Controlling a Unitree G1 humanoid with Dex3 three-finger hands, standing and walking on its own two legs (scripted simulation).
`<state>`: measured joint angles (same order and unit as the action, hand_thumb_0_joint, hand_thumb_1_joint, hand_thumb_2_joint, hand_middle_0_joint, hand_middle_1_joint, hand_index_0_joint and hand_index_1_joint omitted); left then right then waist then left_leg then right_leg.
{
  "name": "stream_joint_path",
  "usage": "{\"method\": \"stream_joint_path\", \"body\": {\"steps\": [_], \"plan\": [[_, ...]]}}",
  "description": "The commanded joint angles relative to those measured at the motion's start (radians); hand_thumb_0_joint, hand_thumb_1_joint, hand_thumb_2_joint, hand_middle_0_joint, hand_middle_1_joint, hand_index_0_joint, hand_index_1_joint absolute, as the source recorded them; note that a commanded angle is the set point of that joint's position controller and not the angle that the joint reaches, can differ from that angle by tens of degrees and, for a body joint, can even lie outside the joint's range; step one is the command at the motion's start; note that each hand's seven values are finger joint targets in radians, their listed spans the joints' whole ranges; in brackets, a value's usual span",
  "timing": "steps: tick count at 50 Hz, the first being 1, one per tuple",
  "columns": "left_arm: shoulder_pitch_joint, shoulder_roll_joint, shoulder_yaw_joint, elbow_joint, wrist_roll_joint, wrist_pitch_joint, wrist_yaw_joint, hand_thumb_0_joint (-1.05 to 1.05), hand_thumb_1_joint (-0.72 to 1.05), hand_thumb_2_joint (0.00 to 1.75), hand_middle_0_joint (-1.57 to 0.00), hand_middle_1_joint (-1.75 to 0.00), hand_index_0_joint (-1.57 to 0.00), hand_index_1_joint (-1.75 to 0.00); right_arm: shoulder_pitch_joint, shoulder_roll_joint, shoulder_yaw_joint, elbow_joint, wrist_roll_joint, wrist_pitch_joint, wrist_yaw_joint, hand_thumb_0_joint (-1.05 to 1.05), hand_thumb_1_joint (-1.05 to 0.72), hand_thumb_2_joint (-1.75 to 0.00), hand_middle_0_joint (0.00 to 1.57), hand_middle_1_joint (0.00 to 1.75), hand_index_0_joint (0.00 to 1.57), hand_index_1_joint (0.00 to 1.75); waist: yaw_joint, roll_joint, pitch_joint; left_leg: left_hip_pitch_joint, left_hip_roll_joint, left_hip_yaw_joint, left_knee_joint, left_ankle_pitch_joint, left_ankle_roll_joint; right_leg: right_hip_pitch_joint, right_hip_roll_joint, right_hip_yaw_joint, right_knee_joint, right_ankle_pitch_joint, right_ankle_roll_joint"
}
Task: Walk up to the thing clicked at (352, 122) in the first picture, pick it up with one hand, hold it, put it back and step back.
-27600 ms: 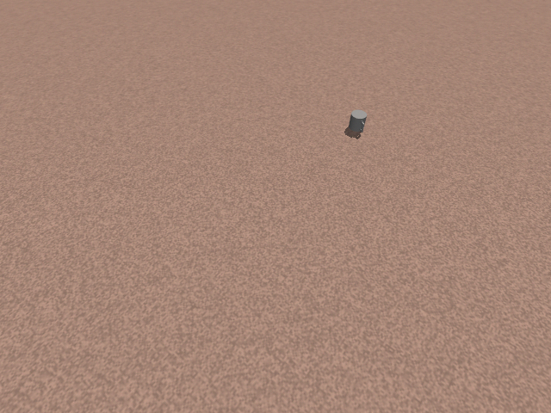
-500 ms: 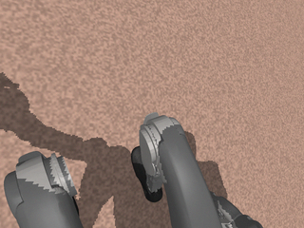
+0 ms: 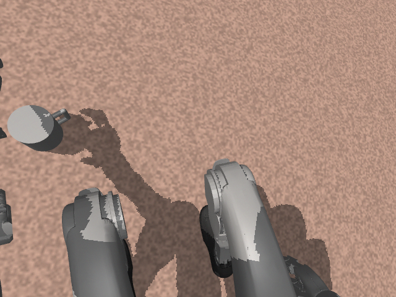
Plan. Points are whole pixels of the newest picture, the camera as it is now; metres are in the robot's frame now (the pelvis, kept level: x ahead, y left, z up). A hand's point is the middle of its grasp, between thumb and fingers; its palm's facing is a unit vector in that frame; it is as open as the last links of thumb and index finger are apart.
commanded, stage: withdraw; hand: left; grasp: from above
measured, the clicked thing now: (44, 126) +0.49 +0.28 -0.29
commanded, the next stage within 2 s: home in 0.54 s
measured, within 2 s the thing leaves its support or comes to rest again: neither
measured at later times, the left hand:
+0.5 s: hand (2, 122) +0.45 +0.30 -0.13, palm faces -0.49 -0.05 -0.87, open 14.0 cm
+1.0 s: hand out of the picture +0.44 +0.31 -0.06, palm faces -0.36 -0.27 -0.89, open 12.1 cm
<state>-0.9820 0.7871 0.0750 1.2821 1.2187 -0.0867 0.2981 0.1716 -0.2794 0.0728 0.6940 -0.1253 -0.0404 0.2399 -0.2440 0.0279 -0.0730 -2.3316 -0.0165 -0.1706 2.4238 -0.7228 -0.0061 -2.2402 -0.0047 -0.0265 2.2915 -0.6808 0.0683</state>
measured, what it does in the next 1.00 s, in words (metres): rises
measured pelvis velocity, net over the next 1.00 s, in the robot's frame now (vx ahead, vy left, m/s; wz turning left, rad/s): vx -0.01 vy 0.00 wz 0.05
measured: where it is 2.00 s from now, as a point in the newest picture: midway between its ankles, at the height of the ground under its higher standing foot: (173, 271)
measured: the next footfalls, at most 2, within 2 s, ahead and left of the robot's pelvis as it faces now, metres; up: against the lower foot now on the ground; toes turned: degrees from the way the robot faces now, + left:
none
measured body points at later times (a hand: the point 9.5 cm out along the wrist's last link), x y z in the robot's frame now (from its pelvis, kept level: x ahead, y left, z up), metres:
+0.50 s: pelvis -0.02 -0.01 +0.02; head +0.21 +0.08 +0.39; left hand +0.47 +0.30 -0.08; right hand +0.03 -0.29 -0.07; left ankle +0.06 +0.12 -0.30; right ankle +0.10 -0.15 -0.30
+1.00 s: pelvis -0.01 +0.00 +0.06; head +0.21 +0.06 +0.45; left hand +0.46 +0.32 -0.01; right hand +0.06 -0.26 -0.06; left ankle +0.06 +0.12 -0.30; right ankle +0.10 -0.15 -0.30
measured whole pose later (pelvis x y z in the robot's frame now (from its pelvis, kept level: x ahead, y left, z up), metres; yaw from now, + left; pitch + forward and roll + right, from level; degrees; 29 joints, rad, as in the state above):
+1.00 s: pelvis -0.01 +0.00 +0.06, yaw +3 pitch +37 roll -9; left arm -0.79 0.65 0.09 1.00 0.96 -0.06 0.10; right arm 0.23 -0.26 0.02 0.64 -0.04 0.05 0.12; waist -0.18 0.08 -0.14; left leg -2.18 -0.01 -0.12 2.22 -0.69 0.00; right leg -2.11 -0.03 -0.01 2.12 -0.66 0.07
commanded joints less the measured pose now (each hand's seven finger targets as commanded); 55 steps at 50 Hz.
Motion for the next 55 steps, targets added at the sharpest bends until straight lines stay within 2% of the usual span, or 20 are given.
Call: {"method": "stream_joint_path", "body": {"steps": [1,5,9,14,17,20,25,28,29,30,32,35,36,37,40,42,47,51,52,55], "plan": [[-0.326,0.13,-0.049,-0.184,-0.057,0.001,-0.111,0.0,-0.57,1.04,-0.09,-1.01,-0.07,-1.03,0.237,-0.277,-0.119,-0.025,0.031,0.047,-0.045,0.0,-0.92,-0.91,0.2,0.3,0.2,0.3,-0.045,0.266,-0.655,0.569,0.001,0.093,-0.36,0.245,0.025,0.364,0.035,-0.115,-0.27,0.253,-0.108],[-0.317,0.121,-0.071,-0.178,-0.087,-0.036,-0.194,0.0,-0.56,1.04,-0.09,-1.01,-0.07,-1.03,0.216,-0.262,-0.109,-0.052,0.043,0.07,-0.097,0.0,-0.92,-0.91,0.2,0.3,0.2,0.3,-0.04,0.15,-0.561,0.5,-0.006,0.104,-0.393,0.172,0.034,0.394,0.026,-0.096,-0.339,0.173,-0.109],[-0.336,0.154,-0.068,-0.154,-0.082,-0.082,-0.2,0.0,-0.55,1.03,-0.1,-1.01,-0.08,-1.03,0.189,-0.239,-0.082,-0.074,0.041,0.082,-0.131,0.0,-0.91,-0.91,0.2,0.3,0.2,0.3,-0.026,0.138,-0.556,0.49,-0.009,0.125,-0.408,0.149,0.036,0.425,0.025,-0.084,-0.357,0.14,-0.107],[-0.366,0.173,-0.076,-0.046,-0.038,-0.136,-0.14,0.0,-0.54,1.02,-0.1,-1.0,-0.09,-1.01,0.172,-0.235,-0.05,-0.064,0.028,0.077,-0.155,0.0,-0.91,-0.9,0.2,0.3,0.2,0.3,-0.039,0.171,-0.521,0.496,-0.005,0.126,-0.409,0.108,0.035,0.381,0.026,-0.084,-0.342,0.116,-0.104],[-0.406,0.231,-0.052,-0.001,0.001,-0.16,-0.083,0.0,-0.54,1.02,-0.09,-1.01,-0.08,-1.02,0.171,-0.248,-0.035,-0.057,0.016,0.07,-0.157,0.0,-0.91,-0.9,0.2,0.3,0.2,0.3,-0.034,0.208,-0.554,0.502,-0.007,0.129,-0.392,0.114,0.033,0.365,0.029,-0.089,-0.315,0.117,-0.106],[-0.454,0.23,-0.051,0.049,0.027,-0.174,-0.028,0.0,-0.55,1.02,-0.09,-1.01,-0.08,-1.02,0.175,-0.262,-0.027,-0.053,0.004,0.059,-0.153,0.0,-0.91,-0.9,0.2,0.3,0.2,0.3,-0.057,0.244,-0.555,0.522,-0.007,0.113,-0.378,0.097,0.028,0.305,0.029,-0.107,-0.284,0.112,-0.107],[-0.527,0.34,0.021,0.044,0.082,-0.177,0.061,0.0,-0.56,1.02,-0.08,-1.02,-0.07,-1.03,0.2,-0.281,-0.028,-0.048,-0.019,0.034,-0.146,0.0,-0.91,-0.9,0.2,0.3,0.2,0.3,-0.052,0.347,-0.645,0.582,-0.008,0.115,-0.342,0.14,0.017,0.288,0.022,-0.121,-0.233,0.156,-0.106],[-0.533,0.35,0.044,0.0,0.087,-0.156,0.087,0.0,-0.56,1.01,-0.08,-1.02,-0.07,-1.02,0.217,-0.28,-0.04,-0.047,-0.023,0.026,-0.141,0.0,-0.91,-0.9,0.2,0.3,0.2,0.3,-0.049,0.413,-0.723,0.634,-0.009,0.12,-0.33,0.199,0.01,0.29,0.021,-0.127,-0.206,0.205,-0.109],[-0.546,0.373,0.065,-0.046,0.09,-0.15,0.093,0.0,-0.48,0.93,-0.16,-0.94,-0.15,-0.94,0.23,-0.287,-0.044,-0.047,-0.023,0.024,-0.139,0.0,-0.88,-0.89,0.2,0.3,0.2,0.3,-0.04,0.44,-0.764,0.651,-0.008,0.116,-0.336,0.218,0.008,0.297,0.017,-0.128,-0.199,0.223,-0.109],[-0.507,0.379,0.072,-0.036,0.083,-0.132,0.093,0.0,-0.54,1.0,-0.08,-1.02,-0.08,-1.02,0.226,-0.282,-0.051,-0.049,-0.017,0.023,-0.138,0.0,-0.91,-0.9,0.2,0.3,0.2,0.3,-0.021,0.443,-0.779,0.655,-0.009,0.12,-0.341,0.213,0.01,0.295,0.019,-0.126,-0.199,0.217,-0.113],[-0.507,0.336,0.058,-0.071,0.065,-0.109,0.086,0.0,-0.48,0.93,-0.15,-0.95,-0.15,-0.95,0.245,-0.278,-0.062,-0.041,-0.012,0.025,-0.133,0.0,-0.88,-0.89,0.2,0.3,0.2,0.3,-0.03,0.447,-0.787,0.649,-0.008,0.126,-0.348,0.213,0.01,0.308,0.016,-0.123,-0.209,0.221,-0.112],[-0.478,0.297,0.045,-0.1,0.023,-0.074,0.053,0.0,-0.52,0.99,-0.08,-1.01,-0.09,-1.01,0.273,-0.271,-0.082,-0.026,0.002,0.027,-0.129,0.0,-0.91,-0.9,0.2,0.3,0.2,0.3,-0.029,0.407,-0.787,0.634,-0.007,0.126,-0.357,0.216,0.018,0.326,0.019,-0.121,-0.234,0.228,-0.11],[-0.452,0.273,0.031,-0.075,0.009,-0.062,0.035,0.0,-0.44,0.91,-0.16,-0.93,-0.17,-0.93,0.275,-0.268,-0.084,-0.026,0.007,0.029,-0.128,0.0,-0.88,-0.89,0.2,0.3,0.2,0.3,-0.041,0.377,-0.762,0.611,-0.006,0.122,-0.358,0.207,0.02,0.33,0.02,-0.122,-0.235,0.221,-0.109],[-0.407,0.241,0.017,-0.067,-0.01,-0.05,0.014,0.0,-0.36,0.85,-0.23,-0.85,-0.21,-0.85,0.276,-0.261,-0.086,-0.021,0.011,0.032,-0.126,0.0,-0.88,-0.89,0.2,0.3,0.2,0.3,-0.031,0.343,-0.747,0.601,-0.007,0.123,-0.365,0.212,0.022,0.342,0.022,-0.121,-0.245,0.223,-0.108],[-0.351,0.252,0.044,-0.169,-0.061,-0.029,-0.038,0.0,-0.17,0.83,-0.22,-0.61,-0.2,-0.61,0.289,-0.261,-0.107,-0.032,0.032,0.045,-0.127,0.0,-0.89,-0.9,0.2,0.3,0.2,0.3,0.013,0.346,-0.814,0.65,-0.008,0.122,-0.399,0.258,0.021,0.399,0.016,-0.112,-0.263,0.253,-0.108],[-0.275,0.213,0.044,-0.221,-0.109,-0.011,-0.077,0.0,-0.01,0.76,-0.2,-0.45,-0.18,-0.47,0.281,-0.254,-0.122,-0.05,0.047,0.057,-0.125,0.0,-0.89,-0.9,0.2,0.3,0.2,0.3,0.04,0.342,-0.837,0.7,-0.005,0.111,-0.439,0.288,0.016,0.422,0.015,-0.109,-0.277,0.269,-0.11],[-0.065,0.157,0.089,-0.47,-0.288,0.024,-0.164,0.0,0.39,0.73,-0.18,-0.3,-0.17,-0.3,0.24,-0.243,-0.153,-0.1,0.085,0.081,-0.127,0.0,-0.9,-0.9,0.2,0.3,0.2,0.3,0.103,0.278,-0.845,0.781,-0.002,0.086,-0.529,0.296,0.019,0.502,0.01,-0.092,-0.366,0.263,-0.107],[0.118,0.027,0.054,-0.646,-0.455,0.075,-0.225,0.0,0.71,0.84,-0.19,-0.28,-0.19,-0.28,0.18,-0.206,-0.159,-0.133,0.108,0.087,-0.145,0.0,-0.9,-0.9,0.2,0.3,0.2,0.3,0.101,0.175,-0.766,0.763,0.004,0.087,-0.615,0.236,0.034,0.599,0.014,-0.074,-0.469,0.245,-0.094],[0.139,0.026,0.058,-0.704,-0.493,0.086,-0.237,0.0,0.79,0.88,-0.2,-0.29,-0.2,-0.29,0.162,-0.202,-0.161,-0.136,0.111,0.087,-0.15,0.0,-0.9,-0.9,0.2,0.3,0.2,0.3,0.111,0.167,-0.758,0.782,0.009,0.088,-0.636,0.225,0.035,0.621,0.014,-0.068,-0.495,0.238,-0.094],[0.228,-0.047,0.024,-0.835,-0.581,0.118,-0.261,0.0,0.9,0.9,-0.2,-0.3,-0.2,-0.3,0.121,-0.196,-0.17,-0.163,0.123,0.081,-0.17,0.0,-0.9,-0.9,0.2,0.3,0.2,0.3,0.12,0.177,-0.726,0.868,0.02,0.064,-0.72,0.167,0.027,0.63,0.009,-0.066,-0.548,0.19,-0.097]]}}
